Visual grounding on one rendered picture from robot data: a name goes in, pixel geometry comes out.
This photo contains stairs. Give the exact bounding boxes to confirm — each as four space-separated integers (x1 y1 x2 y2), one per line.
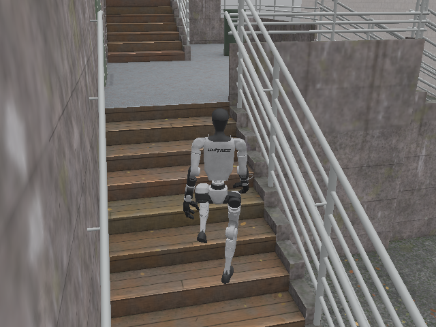
105 102 305 327
106 0 185 63

